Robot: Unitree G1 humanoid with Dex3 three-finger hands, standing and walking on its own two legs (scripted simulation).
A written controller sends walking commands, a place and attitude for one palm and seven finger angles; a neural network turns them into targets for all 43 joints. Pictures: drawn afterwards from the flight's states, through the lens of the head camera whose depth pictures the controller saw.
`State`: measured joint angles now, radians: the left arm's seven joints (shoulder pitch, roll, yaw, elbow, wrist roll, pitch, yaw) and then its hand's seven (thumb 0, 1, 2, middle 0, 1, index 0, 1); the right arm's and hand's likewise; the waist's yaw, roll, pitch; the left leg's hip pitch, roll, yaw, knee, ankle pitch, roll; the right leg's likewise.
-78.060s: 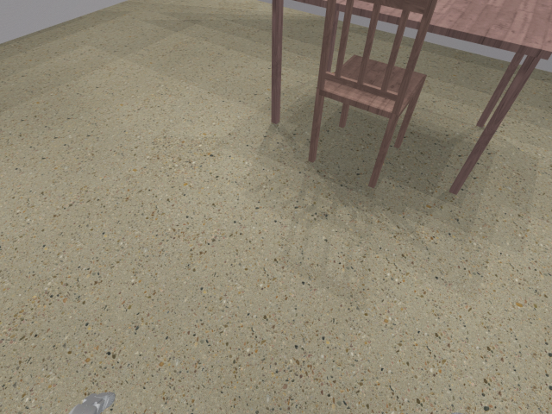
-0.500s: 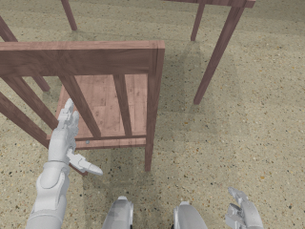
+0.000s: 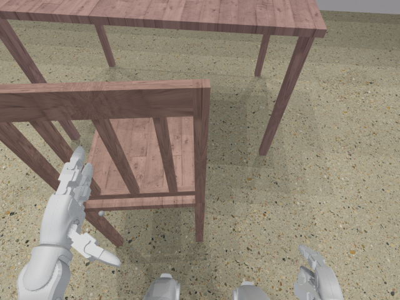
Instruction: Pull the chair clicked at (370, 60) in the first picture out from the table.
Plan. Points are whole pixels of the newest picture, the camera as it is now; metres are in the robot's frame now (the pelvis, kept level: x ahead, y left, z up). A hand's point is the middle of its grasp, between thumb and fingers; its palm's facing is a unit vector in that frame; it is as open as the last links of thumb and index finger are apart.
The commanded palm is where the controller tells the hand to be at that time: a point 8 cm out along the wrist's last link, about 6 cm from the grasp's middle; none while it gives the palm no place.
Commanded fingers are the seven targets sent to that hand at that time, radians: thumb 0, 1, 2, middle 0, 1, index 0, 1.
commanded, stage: draw the hand back to the body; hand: left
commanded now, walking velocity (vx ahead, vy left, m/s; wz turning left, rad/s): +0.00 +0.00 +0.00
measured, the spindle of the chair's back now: (120, 161) +0.41 +0.20 +0.00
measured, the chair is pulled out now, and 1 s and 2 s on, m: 0.34 0.34 0.34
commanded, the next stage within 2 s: step back with the hand held close in 1.28 s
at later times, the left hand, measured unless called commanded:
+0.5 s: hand (35, 211) +0.23 +0.24 +0.15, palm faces +0.31 -0.86 -0.40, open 15.0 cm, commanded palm +0.20 +0.28 +0.18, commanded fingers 0.00 0.21 0.57 -0.10 -0.16 -0.10 -0.16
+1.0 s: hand out of the picture +0.23 +0.26 +0.26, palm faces +0.49 -0.76 -0.42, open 8.3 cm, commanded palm +0.18 +0.30 +0.26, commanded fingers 0.00 0.90 0.90 -0.20 -0.30 -0.20 -0.30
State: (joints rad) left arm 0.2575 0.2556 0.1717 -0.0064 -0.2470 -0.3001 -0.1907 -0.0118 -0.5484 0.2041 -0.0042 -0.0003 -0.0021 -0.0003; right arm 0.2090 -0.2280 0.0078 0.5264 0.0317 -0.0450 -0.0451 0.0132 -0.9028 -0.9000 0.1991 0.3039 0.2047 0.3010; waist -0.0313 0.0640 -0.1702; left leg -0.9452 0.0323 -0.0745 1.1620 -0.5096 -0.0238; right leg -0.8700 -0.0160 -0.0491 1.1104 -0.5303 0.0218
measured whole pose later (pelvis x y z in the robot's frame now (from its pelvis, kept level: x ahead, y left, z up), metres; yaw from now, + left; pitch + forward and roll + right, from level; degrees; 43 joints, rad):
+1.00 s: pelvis +0.04 +0.00 +0.09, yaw +0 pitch -3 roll +0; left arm 0.50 0.35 0.36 -0.42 -0.07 -0.07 0.15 0.01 0.75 0.83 -0.19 -0.27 -0.19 -0.27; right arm 0.19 -0.24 0.01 0.63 0.02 -0.12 -0.08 0.01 -0.90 -0.90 0.20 0.30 0.20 0.30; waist 0.05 0.09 -0.02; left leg -0.15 0.02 -0.02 0.50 -0.30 -0.02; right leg -0.10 -0.03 -0.02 0.46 -0.31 0.03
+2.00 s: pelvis -0.05 +0.01 +0.08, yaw +0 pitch -1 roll -2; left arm 0.56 0.40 0.42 -0.50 -0.04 -0.18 0.16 0.02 0.89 0.90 -0.21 -0.30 -0.21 -0.30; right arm 0.17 -0.21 0.00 0.59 0.00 -0.04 -0.08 0.01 -0.90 -0.90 0.20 0.30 0.21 0.30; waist 0.01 0.04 0.01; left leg -0.38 0.04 -0.04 0.59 -0.20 -0.01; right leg -0.29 -0.01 -0.04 0.50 -0.19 0.03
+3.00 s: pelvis -0.26 -0.02 +0.08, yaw +1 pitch -1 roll -1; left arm 0.62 0.48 0.46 -0.56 -0.06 -0.19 0.14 0.01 0.89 0.90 -0.22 -0.30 -0.22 -0.30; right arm 0.23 -0.20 -0.01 0.67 0.02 -0.05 -0.06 0.01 -0.90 -0.90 0.20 0.30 0.21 0.30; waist -0.01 0.00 -0.03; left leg -0.57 0.00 -0.03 0.99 -0.33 -0.02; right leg -0.19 0.02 -0.06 0.50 -0.29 -0.03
